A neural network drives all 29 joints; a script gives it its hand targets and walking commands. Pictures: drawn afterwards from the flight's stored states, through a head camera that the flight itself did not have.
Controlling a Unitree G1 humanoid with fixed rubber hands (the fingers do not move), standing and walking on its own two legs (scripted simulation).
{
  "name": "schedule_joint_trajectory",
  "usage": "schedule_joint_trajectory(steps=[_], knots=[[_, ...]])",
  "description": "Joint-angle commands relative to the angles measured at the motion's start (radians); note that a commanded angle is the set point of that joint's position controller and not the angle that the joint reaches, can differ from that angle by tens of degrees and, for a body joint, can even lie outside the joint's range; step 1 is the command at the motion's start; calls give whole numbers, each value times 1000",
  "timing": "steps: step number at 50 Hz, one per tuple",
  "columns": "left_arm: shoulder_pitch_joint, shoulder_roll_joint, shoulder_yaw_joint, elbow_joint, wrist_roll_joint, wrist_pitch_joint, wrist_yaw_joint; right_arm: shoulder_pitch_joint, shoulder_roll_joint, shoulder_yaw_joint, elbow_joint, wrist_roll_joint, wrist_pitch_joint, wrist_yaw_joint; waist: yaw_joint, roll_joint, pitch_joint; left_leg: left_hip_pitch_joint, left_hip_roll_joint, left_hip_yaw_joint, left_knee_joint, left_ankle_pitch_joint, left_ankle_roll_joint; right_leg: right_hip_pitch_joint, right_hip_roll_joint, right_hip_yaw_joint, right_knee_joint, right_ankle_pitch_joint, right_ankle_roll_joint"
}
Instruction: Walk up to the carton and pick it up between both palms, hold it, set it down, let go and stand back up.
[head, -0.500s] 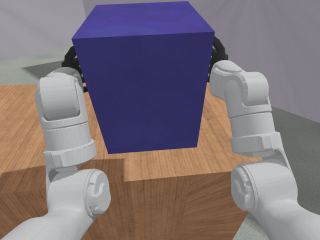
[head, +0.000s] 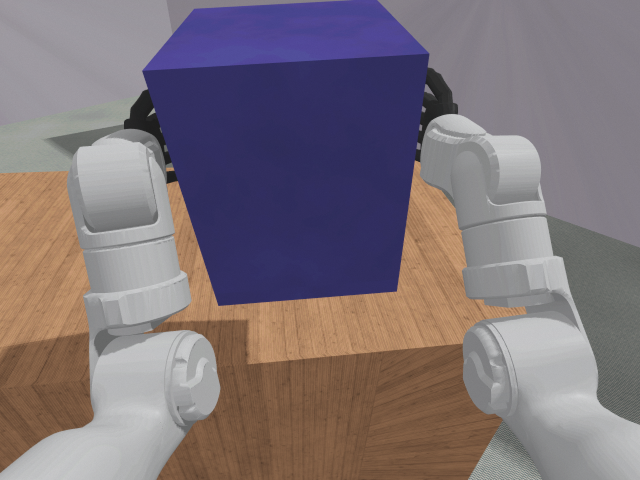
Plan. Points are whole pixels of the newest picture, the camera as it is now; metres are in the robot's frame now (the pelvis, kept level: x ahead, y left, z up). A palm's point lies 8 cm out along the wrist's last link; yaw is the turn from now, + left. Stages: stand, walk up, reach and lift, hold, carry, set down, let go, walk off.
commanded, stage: hold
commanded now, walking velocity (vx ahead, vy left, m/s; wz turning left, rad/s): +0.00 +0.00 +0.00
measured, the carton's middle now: (297, 152) +0.39 +0.02 +0.30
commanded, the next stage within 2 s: none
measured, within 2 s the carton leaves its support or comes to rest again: neither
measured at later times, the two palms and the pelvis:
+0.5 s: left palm (150, 147) +0.34 +0.16 +0.32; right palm (444, 129) +0.36 -0.13 +0.33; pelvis +0.00 +0.00 +0.00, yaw +0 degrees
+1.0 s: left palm (160, 151) +0.34 +0.16 +0.32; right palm (451, 136) +0.36 -0.13 +0.33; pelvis +0.00 +0.00 +0.00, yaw +0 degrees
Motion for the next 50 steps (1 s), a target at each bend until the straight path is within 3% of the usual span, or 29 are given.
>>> schedule_joint_trajectory(steps=[1, 5, 8, 14, 21, 30, 37, 46, 50], knots=[[-736, -344, -300, -136, -262, -85, -161, -645, 370, 185, -196, 154, -49, 97, 7, 44, -374, -54, 37, -34, 30, 206, -17, 250, -18, 86, 89, 142, 82], [-746, -363, -340, -173, -288, -84, -158, -655, 387, 186, -225, 171, -54, 96, -4, 81, -417, -24, 33, -30, 49, 272, -31, 224, -25, 91, 84, 175, 71], [-756, -356, -335, -186, -296, -85, -154, -668, 376, 199, -228, 172, -51, 94, -2, 55, -455, -6, 31, -31, 61, 320, -33, 241, -15, 84, 88, 212, 71], [-744, -330, -306, -133, -278, -71, -164, -641, 366, 175, -172, 159, -33, 93, -2, 35, -377, -53, 31, -28, 47, 236, -28, 233, -16, 89, 89, 163, 80], [-757, -355, -319, -148, -282, -84, -168, -669, 391, 185, -214, 177, -32, 92, -5, 55, -415, -49, 33, -29, 53, 276, -22, 240, -16, 92, 108, 196, 80], [-762, -330, -281, -80, -267, -94, -171, -661, 371, 155, -155, 164, -27, 94, 2, 43, -363, -104, 35, -24, 38, 146, -11, 219, -24, 96, 100, 106, 82], [-753, -359, -325, -155, -295, -91, -163, -654, 377, 190, -206, 189, -32, 91, -4, 63, -455, -30, 30, -25, 63, 309, -32, 226, -14, 92, 109, 231, 72], [-767, -357, -325, -114, -293, -90, -163, -675, 395, 188, -194, 192, -26, 91, -2, 32, -414, -87, 35, -33, 52, 211, -14, 219, -22, 99, 118, 170, 82], [-754, -352, -300, -100, -277, -96, -166, -655, 390, 166, -175, 186, -22, 85, -7, 47, -399, -81, 39, -34, 52, 177, -14, 221, -22, 97, 112, 142, 86]])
